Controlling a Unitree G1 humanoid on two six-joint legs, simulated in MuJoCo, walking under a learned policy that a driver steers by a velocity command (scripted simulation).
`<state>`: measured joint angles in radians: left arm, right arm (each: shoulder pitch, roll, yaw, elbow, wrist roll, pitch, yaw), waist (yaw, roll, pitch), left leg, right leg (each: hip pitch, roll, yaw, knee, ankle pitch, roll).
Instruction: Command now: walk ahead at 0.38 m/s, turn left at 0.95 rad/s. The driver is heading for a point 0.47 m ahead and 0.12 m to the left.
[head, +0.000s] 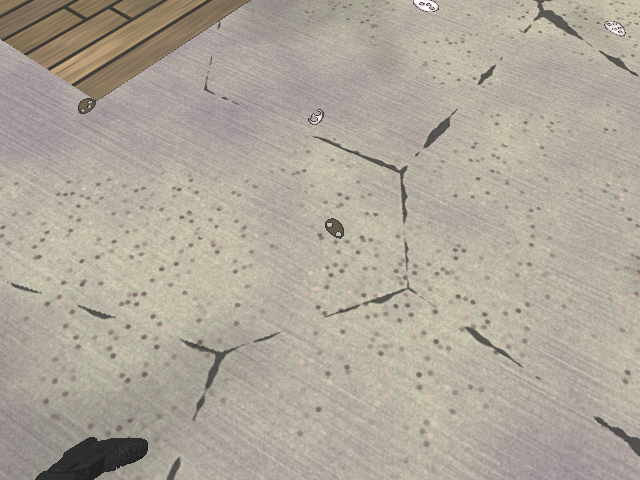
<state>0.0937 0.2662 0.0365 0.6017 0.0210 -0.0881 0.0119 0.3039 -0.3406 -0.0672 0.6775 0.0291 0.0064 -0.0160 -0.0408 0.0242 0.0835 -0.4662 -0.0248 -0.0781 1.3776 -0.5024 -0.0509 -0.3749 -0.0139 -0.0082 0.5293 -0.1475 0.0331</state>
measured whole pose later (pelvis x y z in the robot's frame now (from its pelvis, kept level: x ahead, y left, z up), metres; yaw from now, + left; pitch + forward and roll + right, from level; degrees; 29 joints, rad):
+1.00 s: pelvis +0.24 -0.05 +0.01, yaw +43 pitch +0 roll +0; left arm 0.18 0.25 0.02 0.75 0.00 0.02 0.01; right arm 0.21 -0.28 -0.05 0.65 0.01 0.05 -0.02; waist 0.03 0.01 0.05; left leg -0.25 0.00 -0.08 0.63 -0.37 -0.07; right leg -0.29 0.01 0.02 0.48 -0.19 -0.01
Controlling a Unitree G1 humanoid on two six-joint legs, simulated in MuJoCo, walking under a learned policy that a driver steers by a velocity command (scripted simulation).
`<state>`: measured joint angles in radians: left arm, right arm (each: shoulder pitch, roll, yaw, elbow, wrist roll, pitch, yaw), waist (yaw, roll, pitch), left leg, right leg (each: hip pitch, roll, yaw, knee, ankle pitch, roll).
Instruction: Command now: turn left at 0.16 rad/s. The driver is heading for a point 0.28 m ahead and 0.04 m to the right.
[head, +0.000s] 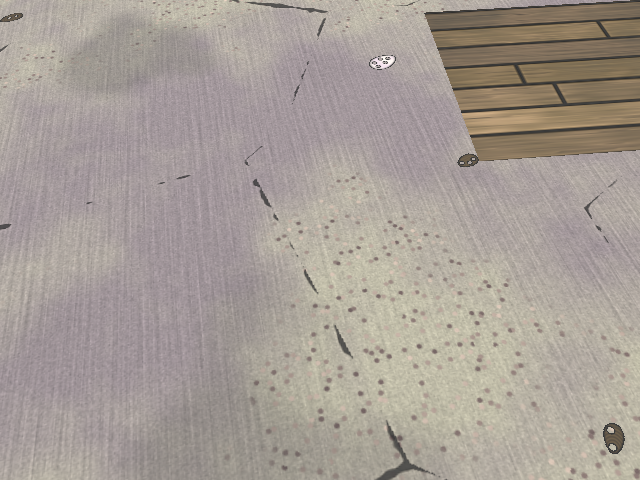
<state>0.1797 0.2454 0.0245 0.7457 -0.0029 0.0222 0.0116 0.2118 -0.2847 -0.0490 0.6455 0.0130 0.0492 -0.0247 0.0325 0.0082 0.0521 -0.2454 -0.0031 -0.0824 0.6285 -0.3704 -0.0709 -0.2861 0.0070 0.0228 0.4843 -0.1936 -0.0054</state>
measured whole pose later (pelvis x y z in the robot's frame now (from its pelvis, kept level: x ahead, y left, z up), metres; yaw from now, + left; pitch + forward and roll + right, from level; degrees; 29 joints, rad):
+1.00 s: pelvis +0.19 -0.04 +0.00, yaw +1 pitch +0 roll -1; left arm 0.22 0.26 0.01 0.91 0.01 -0.04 -0.01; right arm 0.16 -0.25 -0.03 0.74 -0.01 0.00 -0.03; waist 0.04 0.00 0.02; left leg -0.32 0.02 -0.02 0.48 -0.16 -0.01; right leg -0.11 0.04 -0.04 0.43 -0.31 -0.03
